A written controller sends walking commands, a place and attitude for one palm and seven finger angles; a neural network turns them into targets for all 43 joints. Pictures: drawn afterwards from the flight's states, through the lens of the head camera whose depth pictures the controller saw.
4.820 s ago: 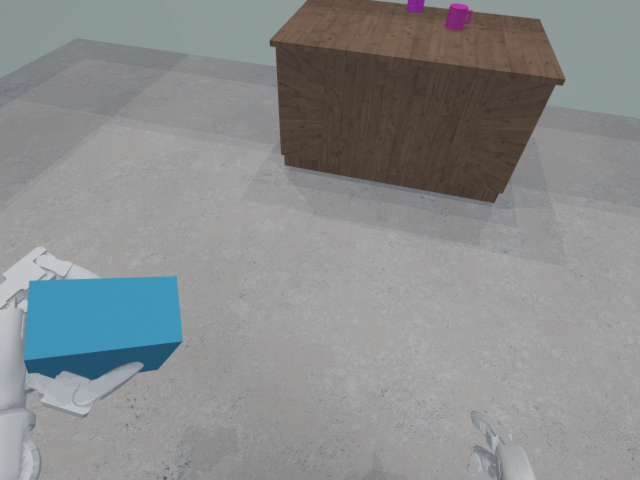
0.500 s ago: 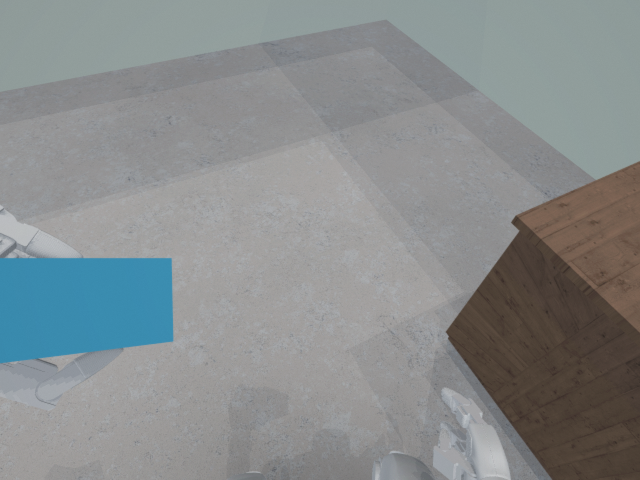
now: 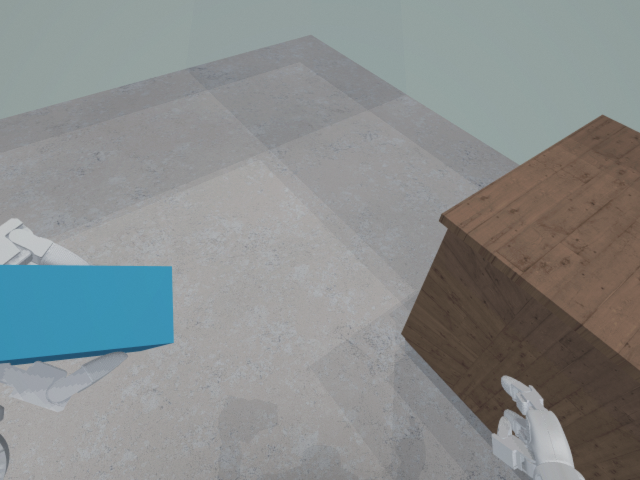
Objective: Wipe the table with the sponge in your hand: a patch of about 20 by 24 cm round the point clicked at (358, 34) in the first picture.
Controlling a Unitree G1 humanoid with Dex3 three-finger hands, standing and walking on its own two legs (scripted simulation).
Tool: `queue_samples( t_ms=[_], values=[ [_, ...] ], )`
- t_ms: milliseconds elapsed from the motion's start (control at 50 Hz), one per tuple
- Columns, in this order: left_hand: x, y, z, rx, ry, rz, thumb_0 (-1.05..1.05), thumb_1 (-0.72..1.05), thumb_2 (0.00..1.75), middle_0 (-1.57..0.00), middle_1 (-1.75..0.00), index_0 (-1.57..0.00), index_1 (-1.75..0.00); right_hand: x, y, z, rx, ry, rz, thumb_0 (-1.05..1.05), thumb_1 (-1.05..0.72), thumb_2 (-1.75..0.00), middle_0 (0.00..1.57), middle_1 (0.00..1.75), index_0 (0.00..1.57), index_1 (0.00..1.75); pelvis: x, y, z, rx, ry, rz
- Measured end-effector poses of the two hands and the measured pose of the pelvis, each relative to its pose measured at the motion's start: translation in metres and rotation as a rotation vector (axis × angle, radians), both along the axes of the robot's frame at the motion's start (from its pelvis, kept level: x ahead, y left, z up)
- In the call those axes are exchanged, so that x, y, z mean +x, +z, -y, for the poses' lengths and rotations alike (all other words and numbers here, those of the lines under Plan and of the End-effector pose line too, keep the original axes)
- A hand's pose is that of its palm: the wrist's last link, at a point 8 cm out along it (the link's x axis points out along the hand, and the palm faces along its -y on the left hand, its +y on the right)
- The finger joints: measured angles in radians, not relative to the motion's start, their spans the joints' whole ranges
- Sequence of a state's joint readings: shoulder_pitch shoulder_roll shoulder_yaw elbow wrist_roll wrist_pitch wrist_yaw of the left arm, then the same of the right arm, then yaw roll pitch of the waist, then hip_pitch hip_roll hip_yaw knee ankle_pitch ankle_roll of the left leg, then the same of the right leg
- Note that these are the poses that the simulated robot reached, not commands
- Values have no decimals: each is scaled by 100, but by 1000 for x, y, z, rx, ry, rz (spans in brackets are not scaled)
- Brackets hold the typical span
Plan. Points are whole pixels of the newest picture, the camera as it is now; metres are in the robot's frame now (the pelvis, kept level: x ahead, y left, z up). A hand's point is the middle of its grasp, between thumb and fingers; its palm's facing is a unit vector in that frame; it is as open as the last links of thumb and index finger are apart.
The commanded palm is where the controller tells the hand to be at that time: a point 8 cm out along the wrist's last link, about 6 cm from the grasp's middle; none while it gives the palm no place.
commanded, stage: turn to face it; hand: left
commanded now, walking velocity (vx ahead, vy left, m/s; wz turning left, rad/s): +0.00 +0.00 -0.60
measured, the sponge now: (108, 316) +0.22 +0.21 +0.17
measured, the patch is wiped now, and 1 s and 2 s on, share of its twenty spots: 0.00 0.00 0.00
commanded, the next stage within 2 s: none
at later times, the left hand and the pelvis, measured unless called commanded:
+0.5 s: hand (246, 320) +0.22 +0.09 +0.18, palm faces +0.04 -0.83 -0.56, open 10.3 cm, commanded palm +0.18 +0.16 +0.18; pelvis -0.06 -0.06 +0.00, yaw -19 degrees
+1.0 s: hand (342, 380) +0.18 +0.00 +0.17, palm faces -0.09 -0.86 -0.50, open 10.3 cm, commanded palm +0.16 +0.06 +0.18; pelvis -0.13 -0.08 -0.01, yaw -35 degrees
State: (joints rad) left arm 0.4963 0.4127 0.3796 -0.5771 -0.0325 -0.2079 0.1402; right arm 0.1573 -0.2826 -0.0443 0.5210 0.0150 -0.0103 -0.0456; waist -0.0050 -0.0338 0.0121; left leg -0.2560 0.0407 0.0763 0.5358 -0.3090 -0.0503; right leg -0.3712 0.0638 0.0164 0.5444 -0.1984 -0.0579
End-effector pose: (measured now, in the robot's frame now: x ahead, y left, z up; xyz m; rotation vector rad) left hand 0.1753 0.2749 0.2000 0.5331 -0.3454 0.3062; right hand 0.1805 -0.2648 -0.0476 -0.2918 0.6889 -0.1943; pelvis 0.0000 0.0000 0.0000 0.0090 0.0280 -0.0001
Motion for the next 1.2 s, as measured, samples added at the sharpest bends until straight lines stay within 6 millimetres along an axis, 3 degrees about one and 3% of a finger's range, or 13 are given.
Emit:
queue_samples(
  t_ms=[80,140,260,380,500,660,780,900,980,1060,1200],
  values=[
    [7,-6,-6,-10,-4,-3,-1,-51,99,-70,-135,-73,-134,-28,-4,-3,15,-58,-34,1,-90,-90,20,30,20,30,-4,1,-3,8,-58,20],
    [14,-8,2,-30,-23,-24,-1,-51,99,-70,-135,-73,-134,-48,-12,-14,74,-71,-54,1,-90,-90,20,30,20,30,-7,4,-2,-21,-97,37],
    [31,-8,50,-2,-136,-70,-1,-51,99,-70,-135,-73,-134,-88,-37,-27,216,-99,-88,1,-90,-90,20,30,20,30,-19,2,16,-37,-186,45],
    [40,-8,110,88,-238,-88,-1,-51,99,-70,-135,-73,-134,-127,-69,2,291,-168,-129,1,-90,-90,21,30,21,30,-40,-11,45,-34,-237,49],
    [26,0,142,113,-313,-128,-1,-51,99,-70,-135,-73,-134,-168,-62,52,232,-307,-163,1,-90,-90,20,30,20,30,-60,-2,56,19,-326,41],
    [11,5,153,44,-343,-89,-1,-51,99,-70,-135,-73,-134,-209,-34,94,124,-402,-123,1,-90,-90,20,30,20,30,-81,4,61,50,-408,18],
    [3,-3,161,-38,-409,-35,-1,-51,99,-70,-135,-73,-134,-228,-19,94,79,-414,-71,1,-90,-90,20,30,20,30,-98,0,55,39,-457,0],
    [-2,-6,179,9,-459,-40,-1,-51,99,-70,-135,-73,-134,-252,-25,73,162,-456,-1,1,-90,-90,20,30,20,30,-117,-2,61,22,-530,32],
    [-7,-10,209,39,-486,-74,-1,-51,99,-70,-135,-73,-134,-275,-45,65,245,-472,10,1,-90,-90,20,30,20,30,-129,-6,74,-1,-596,38],
    [-12,-15,253,68,-558,-69,-1,-51,99,-70,-135,-73,-134,-310,-71,70,295,-507,-37,1,-90,-90,20,30,21,30,-151,-15,86,-21,-625,52],
    [-34,-3,302,110,-718,-103,-1,-51,99,-70,-135,-73,-134,-389,-64,96,270,-687,-125,1,-90,-90,20,30,20,30,-176,-2,94,25,-726,42]
  ],
)
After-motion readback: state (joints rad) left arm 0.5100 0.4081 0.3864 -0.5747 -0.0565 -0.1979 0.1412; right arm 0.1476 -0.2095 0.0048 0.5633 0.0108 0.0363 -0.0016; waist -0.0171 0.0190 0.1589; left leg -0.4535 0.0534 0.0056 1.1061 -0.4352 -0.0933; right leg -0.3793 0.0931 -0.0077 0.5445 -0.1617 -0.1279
